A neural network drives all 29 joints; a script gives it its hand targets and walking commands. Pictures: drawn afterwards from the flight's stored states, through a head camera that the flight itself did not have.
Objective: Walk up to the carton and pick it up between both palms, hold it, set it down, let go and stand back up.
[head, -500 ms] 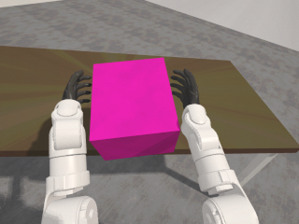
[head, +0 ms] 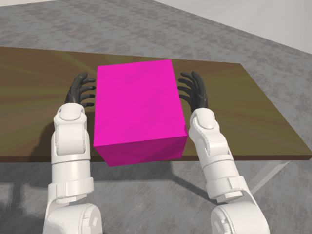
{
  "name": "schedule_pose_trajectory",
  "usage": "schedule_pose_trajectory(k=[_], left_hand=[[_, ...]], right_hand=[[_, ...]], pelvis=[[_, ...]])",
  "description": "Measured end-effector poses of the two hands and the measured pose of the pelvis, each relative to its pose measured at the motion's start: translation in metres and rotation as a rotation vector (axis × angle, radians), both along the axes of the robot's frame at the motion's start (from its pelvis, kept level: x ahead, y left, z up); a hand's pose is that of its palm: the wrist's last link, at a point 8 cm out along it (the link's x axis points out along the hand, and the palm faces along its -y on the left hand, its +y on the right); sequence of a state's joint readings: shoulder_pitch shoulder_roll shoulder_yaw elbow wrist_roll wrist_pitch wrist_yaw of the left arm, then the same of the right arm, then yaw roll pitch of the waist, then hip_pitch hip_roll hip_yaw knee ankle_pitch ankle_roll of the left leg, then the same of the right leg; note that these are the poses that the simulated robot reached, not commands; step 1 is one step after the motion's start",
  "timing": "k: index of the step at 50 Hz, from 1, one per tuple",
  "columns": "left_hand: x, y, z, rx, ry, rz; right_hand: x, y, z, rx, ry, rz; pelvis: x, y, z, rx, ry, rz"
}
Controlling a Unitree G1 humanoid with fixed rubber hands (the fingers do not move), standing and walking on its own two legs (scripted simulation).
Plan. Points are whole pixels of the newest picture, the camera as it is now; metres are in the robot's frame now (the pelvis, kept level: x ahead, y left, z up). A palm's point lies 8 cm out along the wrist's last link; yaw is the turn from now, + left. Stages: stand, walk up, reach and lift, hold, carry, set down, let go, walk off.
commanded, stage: hold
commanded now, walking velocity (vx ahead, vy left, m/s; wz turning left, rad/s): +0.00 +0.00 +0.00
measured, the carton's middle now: (140, 113) +0.40 +0.01 +0.12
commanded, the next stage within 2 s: none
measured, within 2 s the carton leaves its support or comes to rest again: neither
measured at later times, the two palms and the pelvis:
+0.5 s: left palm (74, 105) +0.36 +0.16 +0.17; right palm (197, 104) +0.35 -0.13 +0.19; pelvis +0.00 +0.00 +0.00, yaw +0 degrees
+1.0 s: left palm (84, 105) +0.36 +0.14 +0.17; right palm (204, 110) +0.35 -0.15 +0.17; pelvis +0.00 -0.01 +0.00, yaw +0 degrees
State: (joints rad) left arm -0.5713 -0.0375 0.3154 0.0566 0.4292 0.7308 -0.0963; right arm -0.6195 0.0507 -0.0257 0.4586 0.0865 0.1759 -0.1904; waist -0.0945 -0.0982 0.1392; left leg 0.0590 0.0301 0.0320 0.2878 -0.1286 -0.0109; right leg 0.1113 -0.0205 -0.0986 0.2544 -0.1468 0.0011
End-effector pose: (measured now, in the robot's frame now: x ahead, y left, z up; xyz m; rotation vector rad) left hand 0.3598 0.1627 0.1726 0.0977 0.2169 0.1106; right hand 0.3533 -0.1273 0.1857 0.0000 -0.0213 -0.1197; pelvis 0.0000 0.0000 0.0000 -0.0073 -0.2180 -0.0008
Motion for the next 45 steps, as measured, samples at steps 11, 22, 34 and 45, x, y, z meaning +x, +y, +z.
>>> schedule_pose_trajectory(k=[11, 22, 34, 45], left_hand=[[0.0, 0.001, -0.001, 0.0, 0.001, 0.003], [-0.001, 0.001, 0.0, 0.0, -0.002, 0.004], [-0.001, 0.001, -0.001, 0.002, -0.001, 0.005], [-0.001, -0.015, -0.007, 0.028, 0.019, 0.003]], right_hand=[[0.0, 0.001, 0.0, -0.002, -0.001, 0.001], [0.0, 0.001, 0.001, -0.005, -0.005, 0.004], [0.0, 0.001, 0.0, -0.004, -0.005, 0.004], [0.0, -0.015, -0.019, 0.031, 0.027, -0.004]], pelvis=[[0.0, 0.001, 0.0, 0.0, 0.001, 0.001], [0.0, 0.001, 0.0, -0.001, -0.002, 0.002], [-0.001, 0.0, 0.0, -0.001, 0.0, 0.002], [-0.001, -0.003, 0.0, 0.002, 0.012, 0.001]])
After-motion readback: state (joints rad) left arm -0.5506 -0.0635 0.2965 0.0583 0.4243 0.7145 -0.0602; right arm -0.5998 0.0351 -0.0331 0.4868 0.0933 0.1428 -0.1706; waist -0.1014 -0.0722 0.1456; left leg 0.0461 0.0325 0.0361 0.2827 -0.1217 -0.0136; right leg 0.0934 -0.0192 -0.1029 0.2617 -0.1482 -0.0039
